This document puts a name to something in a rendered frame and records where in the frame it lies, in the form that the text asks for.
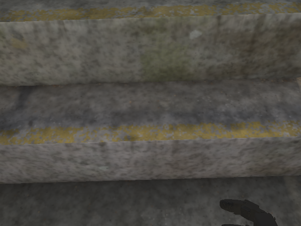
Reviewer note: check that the right robot hand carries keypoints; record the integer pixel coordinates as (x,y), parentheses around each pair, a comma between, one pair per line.
(249,210)

